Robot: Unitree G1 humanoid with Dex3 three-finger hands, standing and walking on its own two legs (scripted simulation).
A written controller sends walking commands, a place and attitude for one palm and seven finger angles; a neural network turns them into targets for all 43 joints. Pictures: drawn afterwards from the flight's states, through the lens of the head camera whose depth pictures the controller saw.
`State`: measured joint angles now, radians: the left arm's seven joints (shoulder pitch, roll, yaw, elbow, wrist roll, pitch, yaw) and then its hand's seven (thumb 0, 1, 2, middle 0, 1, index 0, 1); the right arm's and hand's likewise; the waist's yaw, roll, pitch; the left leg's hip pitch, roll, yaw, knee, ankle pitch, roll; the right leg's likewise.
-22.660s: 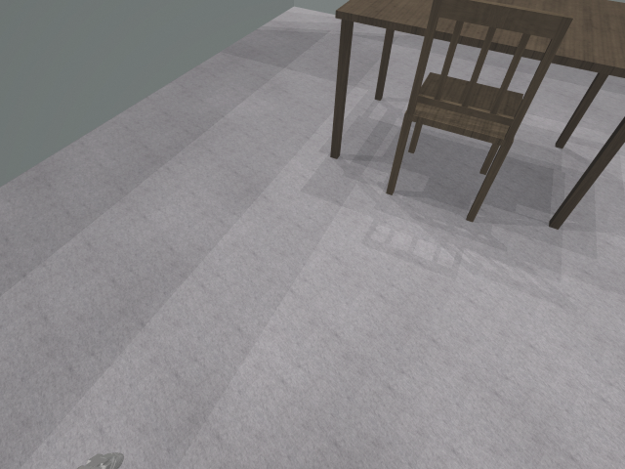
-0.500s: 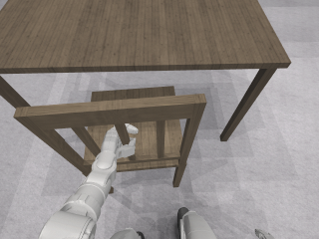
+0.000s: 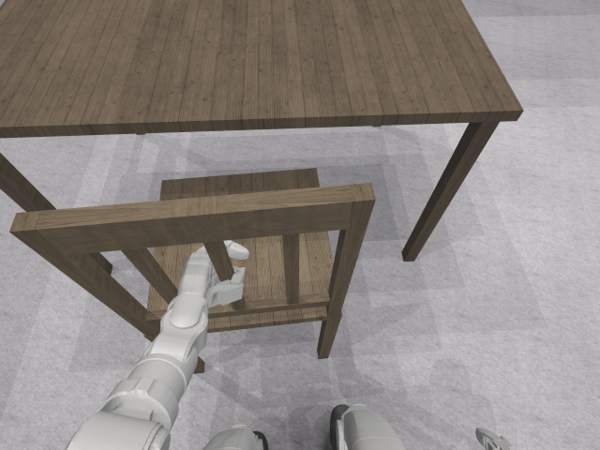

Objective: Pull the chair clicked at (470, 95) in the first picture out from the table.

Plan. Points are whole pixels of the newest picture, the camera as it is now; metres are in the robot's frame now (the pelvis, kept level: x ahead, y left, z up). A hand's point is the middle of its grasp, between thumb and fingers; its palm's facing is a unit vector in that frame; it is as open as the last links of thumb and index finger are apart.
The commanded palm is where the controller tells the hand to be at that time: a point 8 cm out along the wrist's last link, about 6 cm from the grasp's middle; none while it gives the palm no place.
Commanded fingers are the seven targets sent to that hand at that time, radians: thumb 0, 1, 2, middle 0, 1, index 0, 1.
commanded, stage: step backward, pulling the chair out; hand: left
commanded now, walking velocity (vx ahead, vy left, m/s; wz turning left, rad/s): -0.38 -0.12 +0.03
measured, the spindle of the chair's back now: (227, 277) +0.37 +0.12 -0.09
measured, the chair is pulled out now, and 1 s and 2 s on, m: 0.20 0.30 0.47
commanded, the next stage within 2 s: none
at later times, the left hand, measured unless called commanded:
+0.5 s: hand (233, 309) +0.31 +0.10 -0.06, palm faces -0.06 -0.98 -0.17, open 5.4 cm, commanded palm +0.30 +0.15 -0.06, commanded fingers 0.00 0.90 0.90 -0.50 -1.45 -0.50 -1.45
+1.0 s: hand (227, 352) +0.25 +0.10 -0.06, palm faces -0.02 -0.98 -0.18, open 5.4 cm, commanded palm +0.23 +0.15 -0.06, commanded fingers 0.00 0.90 0.90 -0.50 -1.45 -0.50 -1.45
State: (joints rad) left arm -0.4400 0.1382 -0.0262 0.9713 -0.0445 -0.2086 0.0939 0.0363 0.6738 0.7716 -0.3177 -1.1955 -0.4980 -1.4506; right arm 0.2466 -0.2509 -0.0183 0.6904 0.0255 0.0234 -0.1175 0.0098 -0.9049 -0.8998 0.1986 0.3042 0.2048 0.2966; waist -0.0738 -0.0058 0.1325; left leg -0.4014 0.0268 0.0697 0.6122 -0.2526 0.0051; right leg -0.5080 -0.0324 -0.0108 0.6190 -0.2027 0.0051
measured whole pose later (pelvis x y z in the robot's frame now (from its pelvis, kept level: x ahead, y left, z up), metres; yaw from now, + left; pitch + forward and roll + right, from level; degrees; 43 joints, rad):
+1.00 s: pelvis -0.11 -0.02 +0.00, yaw +0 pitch +2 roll -1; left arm -0.46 0.17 0.03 1.02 -0.04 -0.23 0.08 0.05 0.65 0.79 -0.34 -1.19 -0.50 -1.45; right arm 0.19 -0.20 0.00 0.73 0.01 0.01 -0.09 0.01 -0.90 -0.90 0.20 0.30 0.21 0.30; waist -0.06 0.03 0.16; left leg -0.41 0.08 -0.03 0.60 -0.24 -0.05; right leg -0.41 0.01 -0.04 0.53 -0.15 -0.01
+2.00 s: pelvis -0.27 -0.02 +0.00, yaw +2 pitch +2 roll -1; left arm -0.43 0.15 0.01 0.98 -0.03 -0.18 0.08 0.04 0.66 0.78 -0.31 -1.23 -0.50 -1.45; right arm 0.21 -0.28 0.00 0.75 0.02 -0.01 -0.11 0.01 -0.90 -0.90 0.20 0.30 0.21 0.30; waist -0.09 0.02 0.11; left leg -0.36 0.02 -0.06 0.64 -0.34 -0.02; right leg -0.45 -0.03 -0.03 0.56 -0.14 0.02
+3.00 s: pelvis -0.28 -0.03 +0.02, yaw +0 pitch -1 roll +0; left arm -0.03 0.13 -0.05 0.66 -0.04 -0.09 0.08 0.07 0.66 0.80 -0.28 -1.19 -0.50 -1.45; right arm 0.16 -0.21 0.04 0.69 0.01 -0.03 -0.11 0.01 -0.90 -0.90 0.20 0.30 0.21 0.30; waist -0.02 0.02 0.07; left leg -0.21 0.06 -0.02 0.45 -0.22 -0.05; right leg -0.22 -0.01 0.00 0.43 -0.19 0.02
